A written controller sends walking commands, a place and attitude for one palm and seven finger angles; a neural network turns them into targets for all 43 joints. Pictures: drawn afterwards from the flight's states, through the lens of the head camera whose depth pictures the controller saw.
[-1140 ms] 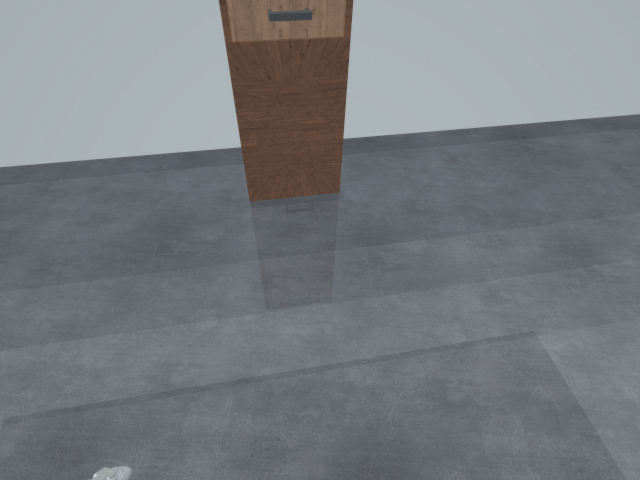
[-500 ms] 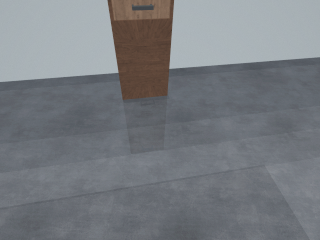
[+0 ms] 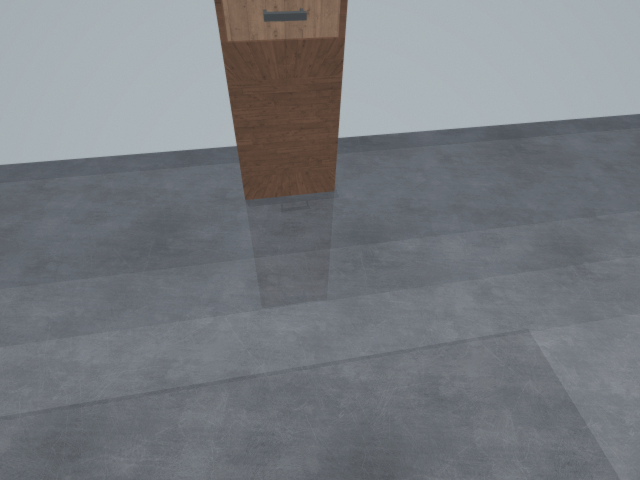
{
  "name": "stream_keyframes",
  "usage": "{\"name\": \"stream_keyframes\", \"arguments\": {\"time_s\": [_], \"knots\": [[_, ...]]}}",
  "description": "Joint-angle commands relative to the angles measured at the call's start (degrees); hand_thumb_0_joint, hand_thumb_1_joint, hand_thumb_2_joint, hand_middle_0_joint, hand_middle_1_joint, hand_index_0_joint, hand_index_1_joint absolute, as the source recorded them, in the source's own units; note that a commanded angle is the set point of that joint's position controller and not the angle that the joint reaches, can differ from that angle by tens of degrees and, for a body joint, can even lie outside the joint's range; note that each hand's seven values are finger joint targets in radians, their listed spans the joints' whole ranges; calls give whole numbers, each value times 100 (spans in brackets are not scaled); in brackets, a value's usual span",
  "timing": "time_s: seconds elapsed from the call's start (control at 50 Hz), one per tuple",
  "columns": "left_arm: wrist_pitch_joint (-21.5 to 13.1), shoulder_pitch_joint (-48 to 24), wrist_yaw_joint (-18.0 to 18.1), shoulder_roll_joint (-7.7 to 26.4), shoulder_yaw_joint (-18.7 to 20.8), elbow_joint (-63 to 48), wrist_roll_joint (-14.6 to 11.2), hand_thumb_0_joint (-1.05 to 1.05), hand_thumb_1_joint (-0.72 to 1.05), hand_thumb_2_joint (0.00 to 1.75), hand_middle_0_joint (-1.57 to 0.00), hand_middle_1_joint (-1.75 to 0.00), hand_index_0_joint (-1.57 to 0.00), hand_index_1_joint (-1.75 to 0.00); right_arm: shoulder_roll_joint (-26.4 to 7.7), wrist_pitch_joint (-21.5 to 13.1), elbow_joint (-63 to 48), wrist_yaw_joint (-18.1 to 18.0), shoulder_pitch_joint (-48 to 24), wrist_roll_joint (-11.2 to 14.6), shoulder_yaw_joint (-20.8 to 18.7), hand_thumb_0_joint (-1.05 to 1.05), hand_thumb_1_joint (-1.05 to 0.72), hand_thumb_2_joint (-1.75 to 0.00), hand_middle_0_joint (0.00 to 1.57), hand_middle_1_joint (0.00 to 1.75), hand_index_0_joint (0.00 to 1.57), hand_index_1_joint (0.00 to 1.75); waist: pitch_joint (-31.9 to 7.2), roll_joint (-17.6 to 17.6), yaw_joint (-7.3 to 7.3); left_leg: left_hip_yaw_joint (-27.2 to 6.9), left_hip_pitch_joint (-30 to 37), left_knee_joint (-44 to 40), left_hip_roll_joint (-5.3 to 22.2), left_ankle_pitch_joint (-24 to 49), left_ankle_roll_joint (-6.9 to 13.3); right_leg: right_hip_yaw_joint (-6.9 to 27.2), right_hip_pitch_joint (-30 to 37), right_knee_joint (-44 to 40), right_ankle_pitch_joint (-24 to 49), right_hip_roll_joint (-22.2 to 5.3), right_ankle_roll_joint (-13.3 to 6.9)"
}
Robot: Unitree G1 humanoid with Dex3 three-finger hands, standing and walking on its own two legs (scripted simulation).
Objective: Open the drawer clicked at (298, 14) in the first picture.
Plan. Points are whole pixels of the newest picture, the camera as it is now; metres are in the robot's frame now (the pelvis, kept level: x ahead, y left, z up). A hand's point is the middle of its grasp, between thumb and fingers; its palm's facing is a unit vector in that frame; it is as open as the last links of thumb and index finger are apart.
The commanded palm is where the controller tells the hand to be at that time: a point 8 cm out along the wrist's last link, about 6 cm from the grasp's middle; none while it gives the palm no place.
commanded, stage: look at it before walking up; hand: left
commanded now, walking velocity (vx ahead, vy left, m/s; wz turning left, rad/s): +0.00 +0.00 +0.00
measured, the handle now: (284, 13) +1.45 +0.21 +0.04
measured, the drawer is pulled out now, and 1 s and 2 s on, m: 0.00 0.00 0.00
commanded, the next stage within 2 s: walk to a spot facing it in 0.30 s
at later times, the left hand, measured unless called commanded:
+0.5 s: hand out of the picture +0.07 +0.24 -0.16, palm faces -0.03 -0.95 -0.32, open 7.4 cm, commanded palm none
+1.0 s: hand out of the picture +0.11 +0.11 -0.17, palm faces -0.11 -0.98 -0.18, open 7.4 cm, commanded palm none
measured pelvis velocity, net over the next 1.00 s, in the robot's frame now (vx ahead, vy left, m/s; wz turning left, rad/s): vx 0.14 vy -0.06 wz -0.19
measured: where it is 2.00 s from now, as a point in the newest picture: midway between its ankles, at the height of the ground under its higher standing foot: (360, 395)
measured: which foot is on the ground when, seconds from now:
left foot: down 0.00-0.80, up 0.82-1.00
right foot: down 0.00-1.00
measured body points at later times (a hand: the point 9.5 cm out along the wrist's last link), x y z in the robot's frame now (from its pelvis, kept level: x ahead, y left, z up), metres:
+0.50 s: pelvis +0.01 +0.00 +0.00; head +0.00 +0.00 +0.45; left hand +0.07 +0.29 -0.14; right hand +0.09 -0.29 -0.13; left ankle +0.01 +0.13 -0.74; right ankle +0.01 -0.12 -0.74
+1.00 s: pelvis +0.14 -0.06 +0.00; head +0.15 -0.07 +0.45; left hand +0.12 +0.16 -0.15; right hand +0.11 -0.30 -0.16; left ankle +0.17 +0.08 -0.66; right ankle +0.06 -0.12 -0.74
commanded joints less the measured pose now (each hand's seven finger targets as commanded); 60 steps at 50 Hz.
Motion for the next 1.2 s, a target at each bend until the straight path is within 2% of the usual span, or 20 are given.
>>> {"name": "stream_keyframes", "arguments": {"time_s": [0.0,0.26,0.38,0.42,0.5,0.58,0.62,0.64,0.68,0.72,0.74,0.76,0.78,0.8,0.86,0.92,0.96,1.12,1.16,1.18], "knots": [[-142,-240,83,1176,217,-384,-29,0,90,90,-20,-30,-20,-30,-1208,-132,-376,-69,-295,0,-239,0,-90,-90,20,30,20,30,-202,86,-13,-576,18,-416,647,480,226,569,-32,-447,330,-628,-177],[-171,-202,89,1190,218,-356,-35,0,90,90,-20,-30,-20,-30,-1223,-139,-378,-77,-322,9,-228,0,-90,-90,20,30,20,30,-418,34,-16,-534,245,-345,667,909,213,548,134,-423,842,-674,-189],[-161,-218,85,1205,216,-346,-32,0,90,90,-20,-30,-20,-30,-1217,-127,-365,-76,-335,6,-219,0,-90,-90,20,30,20,30,-237,52,-7,-536,164,-423,656,735,204,565,81,-494,675,-662,-181],[-41,208,102,505,75,-182,-35,0,90,90,-20,-30,-20,-30,-503,-30,-208,-54,39,-45,-58,0,-90,-90,20,30,20,30,-323,13,-6,-333,228,-260,610,30,87,597,-5,-463,-182,-592,-114],[74,417,-20,570,196,-313,33,0,90,90,-20,-30,-20,-30,-590,45,-278,-26,311,-110,-167,0,-90,-90,20,30,20,30,391,20,-7,-329,-414,-272,596,-2179,168,888,-726,-405,-2146,-370,-290],[11,646,-101,337,271,-526,32,0,90,90,-20,-30,-20,-30,-715,-40,-386,-56,663,-91,-300,0,-90,-90,20,30,20,30,666,410,-75,-802,-161,-393,1067,-2490,507,640,-1468,554,-1822,-12,-347],[-76,552,-129,40,263,-676,26,0,90,90,-20,-30,-20,-30,-840,-125,-350,-91,1060,-79,-396,0,-90,-90,20,30,20,30,537,1003,-211,-1415,490,-760,1733,-1979,879,-50,-2019,1678,-1196,217,-227],[-101,360,-140,13,269,-788,16,0,90,90,-20,-30,-20,-30,-829,-158,-335,-86,1193,-66,-438,0,-90,-90,20,30,20,30,505,1110,-287,-1488,777,-912,1982,-1688,1071,-130,-2385,2073,-1537,52,-171],[-146,194,-153,-58,311,-934,19,0,90,90,-20,-30,-20,-30,-664,-213,-341,-88,1309,-79,-441,0,-90,-90,20,30,20,30,624,1071,-314,-1268,736,-851,2094,-888,1158,-110,-2464,2218,-1763,-235,-139],[-204,655,-180,-227,337,-762,20,0,90,90,-20,-30,-20,-30,-515,-226,-349,-99,1068,-103,-397,0,-90,-90,20,30,20,30,490,834,-9,-433,171,-213,1800,-7,831,-356,-1318,1382,-1335,-244,-153],[-222,1320,-180,-251,372,-517,34,0,90,90,-20,-30,-20,-30,-431,-218,-366,-97,890,-97,-382,0,-90,-90,20,30,20,30,263,492,325,93,-428,655,1417,-37,557,-525,-181,726,-665,-51,-207],[-286,2227,-133,88,462,-215,64,0,90,90,-20,-30,-20,-30,-168,-242,-481,-68,746,-38,-330,0,-90,-90,20,30,20,30,-88,-583,697,736,-1480,2307,853,-179,248,522,1118,38,-733,-584,-444],[-356,3065,-18,726,607,27,43,0,90,90,-20,-30,-20,-30,245,-303,-807,-17,419,-5,-226,0,-90,-90,20,30,20,30,-136,-2242,917,1043,-3028,3948,135,-2030,-14,3089,1787,-920,-362,-2044,-950],[-361,3193,70,618,550,106,-48,0,90,90,-20,-30,-20,-30,10,-332,-879,-20,181,-51,-280,0,-90,-90,20,30,20,30,-62,-1493,868,374,-3278,4487,323,-2025,78,3445,1771,-978,140,-2181,-1191],[-391,2318,108,8,394,-100,2,0,90,90,-20,-30,-20,-30,277,-314,-649,14,205,-72,-311,0,-90,-90,20,30,20,30,570,-288,398,213,-3233,4646,751,-975,43,2237,866,-865,724,-1782,-1225],[-468,2242,129,-241,313,-72,17,0,90,90,-20,-30,-20,-30,501,-184,-526,51,488,-97,-329,0,-90,-90,20,30,20,30,456,-167,112,380,-3047,4419,719,-442,-98,1349,667,-955,1570,-1428,-1067],[-508,2246,146,-292,311,-28,18,0,90,90,-20,-30,-20,-30,580,-143,-546,93,484,-82,-347,0,-90,-90,20,30,20,30,448,-324,36,470,-3099,4179,705,-115,-150,945,678,-1016,1852,-1233,-981],[-530,2534,254,-508,268,220,28,0,90,90,-20,-30,-20,-30,733,-212,-1033,181,-617,-20,-288,0,-90,-90,20,30,20,30,852,-565,230,774,-2837,2355,492,412,19,601,912,-1099,3079,-1055,-850],[-527,2397,269,-389,315,215,37,0,90,90,-20,-30,-20,-30,698,-265,-1032,161,-479,-13,-301,0,-90,-90,20,30,20,30,702,-678,94,839,-2089,1848,324,303,173,481,891,-740,3930,-1104,-807],[-534,2288,264,-264,354,185,39,0,90,90,-20,-30,-20,-30,632,-292,-944,124,-115,-13,-326,0,-90,-90,20,30,20,30,463,-644,-77,945,-1566,1698,144,196,259,389,941,-353,4500,-1103,-793]]}}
